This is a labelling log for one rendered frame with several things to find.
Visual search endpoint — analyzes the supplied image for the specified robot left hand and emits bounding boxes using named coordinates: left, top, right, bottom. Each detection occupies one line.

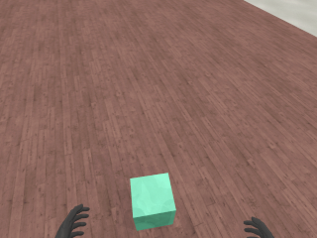
left=54, top=203, right=90, bottom=238

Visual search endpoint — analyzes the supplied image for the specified carton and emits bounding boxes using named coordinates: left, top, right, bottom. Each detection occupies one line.
left=130, top=173, right=176, bottom=231

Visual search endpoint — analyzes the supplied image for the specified robot right hand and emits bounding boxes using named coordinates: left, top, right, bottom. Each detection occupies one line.
left=243, top=216, right=274, bottom=238

